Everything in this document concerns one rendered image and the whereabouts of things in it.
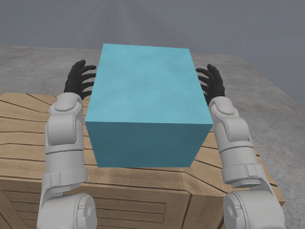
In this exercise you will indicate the robot left upper arm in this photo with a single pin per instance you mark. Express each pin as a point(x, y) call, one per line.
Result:
point(75, 211)

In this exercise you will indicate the pedestal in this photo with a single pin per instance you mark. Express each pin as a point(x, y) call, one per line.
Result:
point(124, 197)

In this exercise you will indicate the robot left hand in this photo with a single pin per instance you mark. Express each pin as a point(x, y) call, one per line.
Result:
point(75, 84)

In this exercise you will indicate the carton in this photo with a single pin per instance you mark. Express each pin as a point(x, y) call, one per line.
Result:
point(147, 108)

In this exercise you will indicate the robot right hand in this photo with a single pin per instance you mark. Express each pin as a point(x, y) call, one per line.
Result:
point(215, 86)

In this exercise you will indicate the robot left forearm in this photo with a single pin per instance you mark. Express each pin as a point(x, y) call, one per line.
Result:
point(64, 146)

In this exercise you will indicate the robot right upper arm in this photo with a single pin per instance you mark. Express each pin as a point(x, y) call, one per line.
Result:
point(252, 209)

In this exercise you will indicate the robot right forearm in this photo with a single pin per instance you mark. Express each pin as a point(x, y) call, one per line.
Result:
point(235, 146)

